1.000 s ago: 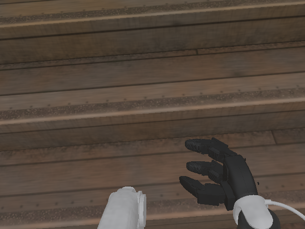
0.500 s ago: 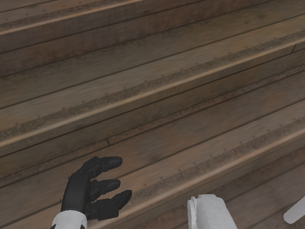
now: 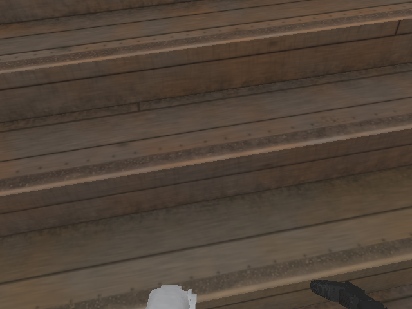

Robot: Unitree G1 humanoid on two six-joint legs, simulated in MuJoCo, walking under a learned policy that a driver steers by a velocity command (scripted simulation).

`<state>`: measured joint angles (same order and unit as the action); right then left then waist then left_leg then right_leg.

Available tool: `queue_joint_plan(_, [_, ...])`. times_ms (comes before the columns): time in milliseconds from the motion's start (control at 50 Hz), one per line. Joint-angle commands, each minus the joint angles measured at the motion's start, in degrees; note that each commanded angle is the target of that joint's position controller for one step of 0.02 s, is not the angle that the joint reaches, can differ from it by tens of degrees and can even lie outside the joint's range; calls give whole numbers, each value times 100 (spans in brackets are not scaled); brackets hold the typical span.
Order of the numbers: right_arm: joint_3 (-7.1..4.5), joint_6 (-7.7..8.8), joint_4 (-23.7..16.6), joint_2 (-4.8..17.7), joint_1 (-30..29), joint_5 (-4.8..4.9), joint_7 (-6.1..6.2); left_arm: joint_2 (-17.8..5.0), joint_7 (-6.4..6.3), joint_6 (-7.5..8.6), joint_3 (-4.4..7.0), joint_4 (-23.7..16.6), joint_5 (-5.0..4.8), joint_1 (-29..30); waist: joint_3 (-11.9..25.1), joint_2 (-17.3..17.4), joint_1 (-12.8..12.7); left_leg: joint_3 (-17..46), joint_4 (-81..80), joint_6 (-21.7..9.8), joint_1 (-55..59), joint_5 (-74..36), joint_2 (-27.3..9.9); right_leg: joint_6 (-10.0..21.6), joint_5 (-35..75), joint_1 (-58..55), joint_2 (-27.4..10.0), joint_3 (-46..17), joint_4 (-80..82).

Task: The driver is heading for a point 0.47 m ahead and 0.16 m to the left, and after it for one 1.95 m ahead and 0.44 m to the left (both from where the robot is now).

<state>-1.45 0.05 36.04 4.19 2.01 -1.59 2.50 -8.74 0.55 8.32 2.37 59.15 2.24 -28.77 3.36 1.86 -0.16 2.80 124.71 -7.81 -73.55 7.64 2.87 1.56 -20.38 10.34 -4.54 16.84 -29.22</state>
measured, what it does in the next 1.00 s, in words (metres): climbs, turning left: left foot 0.17 m higher, then right foot 0.17 m higher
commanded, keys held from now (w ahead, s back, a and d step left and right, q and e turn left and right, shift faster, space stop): w+q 0.80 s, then w+e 0.20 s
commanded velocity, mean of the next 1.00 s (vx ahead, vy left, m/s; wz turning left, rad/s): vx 0.50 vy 0.00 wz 0.49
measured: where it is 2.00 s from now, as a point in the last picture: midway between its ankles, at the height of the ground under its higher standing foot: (85, 43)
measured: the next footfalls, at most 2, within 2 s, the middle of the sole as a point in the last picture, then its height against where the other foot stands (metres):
left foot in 0.20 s outside the picture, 0.17 m higher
right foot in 0.70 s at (210, 233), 0.17 m higher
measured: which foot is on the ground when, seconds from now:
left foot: up 0.00-0.18, down 0.20-0.70, up 0.72-1.00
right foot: down 0.00-0.22, up 0.24-0.68, down 0.70-1.00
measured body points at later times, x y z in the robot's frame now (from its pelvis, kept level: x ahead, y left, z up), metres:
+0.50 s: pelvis +0.29 +0.05 +0.15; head +0.29 +0.08 +0.60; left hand +0.50 +0.28 +0.12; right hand +0.36 -0.19 +0.02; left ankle +0.24 +0.08 -0.57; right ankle +0.38 -0.06 -0.25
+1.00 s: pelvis +0.57 +0.12 +0.33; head +0.58 +0.12 +0.78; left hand +0.41 +0.31 +0.19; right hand +0.88 +0.10 +0.28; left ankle +0.56 +0.28 -0.15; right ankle +0.59 +0.03 -0.40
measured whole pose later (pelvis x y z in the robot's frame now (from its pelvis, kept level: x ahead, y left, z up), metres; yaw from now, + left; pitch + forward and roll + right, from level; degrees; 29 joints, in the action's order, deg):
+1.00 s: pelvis +0.57 +0.12 +0.33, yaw +30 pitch +3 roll -1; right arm -0.3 2.0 31.2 5.5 -0.9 -2.7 0.1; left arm -10.4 -0.3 7.8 3.3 58.7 0.8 -26.2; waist 2.7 2.6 -1.6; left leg 5.7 108.9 -6.4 -66.8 10.2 -0.3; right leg 2.9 -18.6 15.8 -0.6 9.8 -30.9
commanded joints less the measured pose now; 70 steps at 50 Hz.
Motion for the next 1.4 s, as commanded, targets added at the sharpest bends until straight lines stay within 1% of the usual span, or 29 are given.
queue_joint_plan(20, [90, -92, -725, 135, -974, -12, -38, -407, -96, 47, 19, -254, 21, -6, -880, -419, 179, -338, -950, 19, -487, 205, -212, 120, 163, 251, -963, -732, 1922])
queue_joint_plan(100, [151, -196, -1090, 58, -1741, 82, -219, -866, -511, -52, 125, -267, -108, -613, -669, -709, -146, -1026, -2865, -100, -117, 1687, -800, 571, 2330, -1448, -1242, -421, 2850])
queue_joint_plan(140, [185, -188, -665, 39, -848, 285, -186, -976, -520, -131, 109, -568, -245, -100, -316, -588, 229, -2041, -4385, -422, 2439, 2062, -260, 645, 7604, -805, -1049, 359, 2000])
queue_joint_plan(180, [3, -222, -263, 461, 918, 108, -116, -1558, -434, -160, 253, -910, -379, 201, 839, -1436, 840, -1750, -5081, -677, 4133, 2411, 232, 720, 11066, -1375, -1531, 16, -38])
queue_joint_plan(220, [-370, -94, -90, 1429, 1655, 77, -167, -1534, -105, -74, 293, -1530, -413, 658, 1527, -920, 1030, 774, -7706, -1017, 6160, 3193, 22, 377, 7463, 307, -945, -291, -3314])
queue_joint_plan(240, [-662, -202, -36, 2060, 1476, 160, -120, -1211, 114, -32, 320, -2315, -276, 1566, 1480, 906, 921, 4719, -10297, -1460, 6898, 4591, -1034, -50, 1324, 2942, 668, -1029, -5768])
queue_joint_plan(260, [-666, -225, -338, 1963, 828, 116, -50, -792, 264, 58, 253, -2514, 52, 1574, 1563, 138, 613, 5821, -11108, -1223, 6652, 4787, -1394, -65, 1396, 3606, 582, -2432, -7733])
queue_joint_plan(340, [-366, 276, 737, 914, 1026, -65, -210, 116, -97, -216, -110, -3009, 50, 1732, -449, -699, -334, 3115, -10221, -430, 4765, 2207, -922, 210, 1605, 4945, 263, -2254, -9596])
queue_joint_plan(420, [-282, 596, 1191, 913, 1686, 98, -345, 295, -227, -532, -326, -3029, 139, 2083, -948, -480, -305, 1192, -9923, 78, 4463, 378, -233, 196, 1277, 5667, 65, -1899, -8492])
queue_joint_plan(480, [-304, 679, 1586, 1221, 2587, -53, -340, 597, -232, -510, -515, -3474, 149, 3351, -512, 360, 284, 1890, -10437, -169, 5994, -425, -706, 253, 230, 7520, 187, -1309, -10380])
queue_joint_plan(580, [-310, 569, 1727, 1266, 2919, 211, -15, 588, -157, -602, -688, -4084, 109, 4824, -221, 63, 580, 1769, -12111, -612, 5934, -1251, -679, 274, 26, 5726, 113, -938, -7139])
queue_joint_plan(640, [-469, 629, 1125, 1537, 2176, 236, 78, 214, -242, -605, -439, -3351, -111, 3018, 1409, 393, -412, 1099, -10918, -380, 5818, -7937, -793, 505, 78, 1479, 756, -593, -4584])
queue_joint_plan(680, [-729, 919, 842, 2253, 1535, 305, -141, -770, -319, -609, -39, -2990, -285, 1569, 2165, 648, -1251, 1371, -8721, -284, 7048, -9224, -1025, 505, -118, 602, 805, -1186, -2786])
queue_joint_plan(700, [-737, 1067, 677, 2001, 1181, 316, -302, -1059, -310, -511, 134, -2777, -144, 1170, 2227, 289, -1506, 1219, -7054, -97, 6366, -7453, -559, 747, -113, -307, 290, -2119, -1762])
queue_joint_plan(720, [-547, 1069, 348, 916, 1771, 298, -472, -1469, -290, -512, 243, -2603, -50, 1282, 2237, -2037, -770, 779, -3901, 427, 4008, 374, 760, 1736, 2214, -1306, -1748, -5558, -235])
queue_joint_plan(740, [-564, 960, 292, 1078, 2180, -55, -468, -1046, -300, -631, 276, -2733, -126, 1729, 2484, -1500, -497, 970, -2048, 367, 3529, 514, 452, 1965, 532, -618, -2008, -7058, 583])
queue_joint_plan(760, [-505, 825, 84, 811, 1764, -231, -457, -533, -274, -556, 179, -2541, -192, 2250, 1545, -885, -111, 568, -1327, 311, 2928, -84, 145, 1881, -1972, 149, -1730, -6546, 710])
queue_joint_plan(800, [-235, 591, -247, 368, 1097, -403, -298, 77, -289, -317, 62, -1696, -94, 1974, -162, 370, 158, 540, -869, 33, 1777, -316, -85, 1252, -1963, 1179, -1399, -4716, 568])
queue_joint_plan(900, [50, 146, -422, 108, 957, -69, -219, 21, -39, -17, 17, -531, -159, 1001, -794, -288, 433, 930, -911, 56, 540, 525, 5, 898, 670, 1153, -819, -2462, 1004])
queue_joint_plan(1000, [92, 206, -817, 211, -393, -168, -171, -812, -100, 203, 179, -428, -127, 636, -315, -426, 282, -404, -820, 193, -22, 405, -588, 1194, 1154, 416, -817, -2448, 1576])
queue_joint_plan(1100, [451, 334, -1988, -290, -2692, -32, -355, -259, -414, -73, 136, -64, -42, -954, -723, -594, -638, -227, -1549, 243, -2063, 2075, -1293, 1080, 308, -1481, -962, -3188, 2266])
queue_joint_plan(1160, [458, 297, -1917, -219, -2282, 53, -563, -545, -431, -211, 266, -499, -225, -289, -190, -511, -396, -975, -4780, 205, 1860, 1556, -1101, 1166, 2117, -50, -714, -2298, 3468])
queue_joint_plan(1200, [176, 182, -1088, -37, -503, 230, -375, -968, -159, -79, 327, -701, -228, -115, 1357, -769, 171, -1527, -4945, 7, 4927, 1726, -115, 1110, 7913, -243, -775, -1764, 1896])
queue_joint_plan(1240, [-161, 152, -789, 800, 1240, 195, -177, -1696, 88, 130, 570, -857, -413, 269, 2270, -1430, 1131, -751, -6602, -99, 6168, 1286, -168, 693, 9161, -891, -706, -1904, -569])
queue_joint_plan(1260, [-381, 293, -536, 1368, 1586, -112, -140, -1009, 201, 172, 485, -1315, -568, 429, 2407, -484, 1079, 1885, -7627, -353, 7339, 1814, -1679, 325, 6846, 1219, -54, -1909, -2719])
queue_joint_plan(1280, [-574, 216, -463, 2006, 1767, -99, -157, -554, 281, 148, 475, -1762, -384, 794, 2676, 1137, 1109, 4734, -10306, -456, 7438, 1625, -2696, 119, 1154, 2304, 1061, -2225, -5374])
queue_joint_plan(1300, [-528, 222, -429, 1766, 937, -60, -250, -68, 171, 25, 431, -1712, -128, 277, 2499, 891, 522, 4824, -10546, -544, 6823, 2869, -2928, 142, 1243, 2859, 756, -3186, -7444])
queue_joint_plan(1340, [-276, 371, 212, 820, 196, 153, -305, 130, 43, -145, 338, -2075, 109, 843, 528, 364, -180, 3072, -10053, -350, 5119, 3957, -2462, 290, 2116, 3698, 233, -2317, -8090])
queue_joint_plan(1400, [-99, 523, 1230, 161, 1012, -44, -301, 548, -6, -385, 20, -2179, -14, 948, -368, 72, -520, 1000, -10062, 98, 4702, 1669, -2033, 529, 1964, 4608, 306, -2508, -8734])
Keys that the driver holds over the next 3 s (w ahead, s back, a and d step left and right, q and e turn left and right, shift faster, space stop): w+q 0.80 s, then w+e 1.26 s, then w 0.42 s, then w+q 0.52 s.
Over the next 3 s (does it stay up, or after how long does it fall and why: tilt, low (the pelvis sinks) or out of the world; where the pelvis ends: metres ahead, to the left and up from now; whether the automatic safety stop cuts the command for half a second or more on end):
stays up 1.68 0.31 0.96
